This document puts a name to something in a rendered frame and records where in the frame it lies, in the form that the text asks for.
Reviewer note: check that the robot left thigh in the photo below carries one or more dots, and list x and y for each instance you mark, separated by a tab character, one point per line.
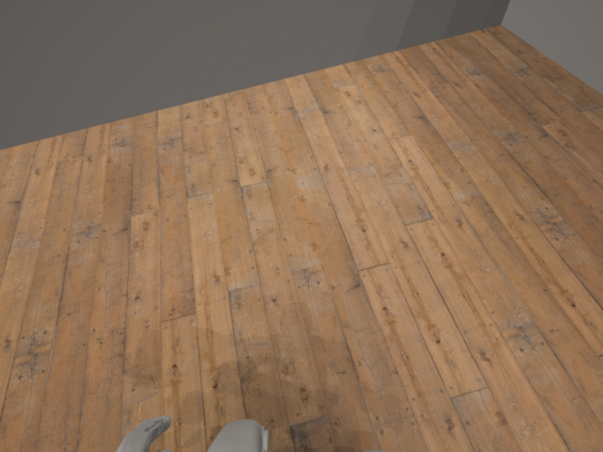
241	436

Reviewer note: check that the left robot hand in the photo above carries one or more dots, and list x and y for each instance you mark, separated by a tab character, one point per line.
147	431

